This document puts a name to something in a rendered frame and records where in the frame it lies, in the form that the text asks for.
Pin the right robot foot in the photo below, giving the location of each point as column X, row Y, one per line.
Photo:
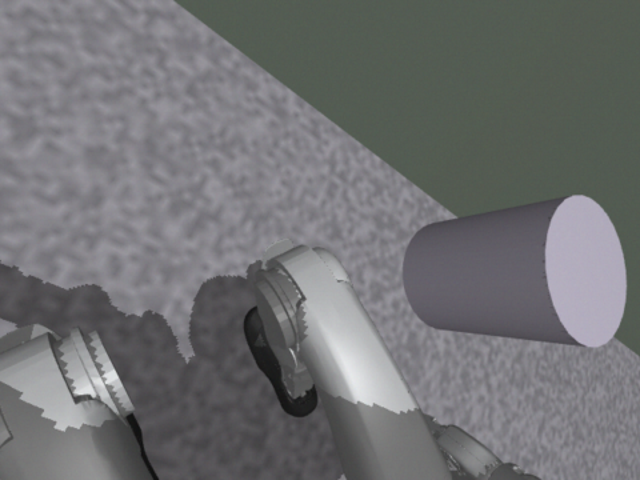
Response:
column 269, row 365

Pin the left robot foot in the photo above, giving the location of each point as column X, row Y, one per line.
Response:
column 138, row 434

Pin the right robot hand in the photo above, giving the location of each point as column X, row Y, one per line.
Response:
column 471, row 458

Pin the right robot arm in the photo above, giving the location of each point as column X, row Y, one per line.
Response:
column 510, row 471

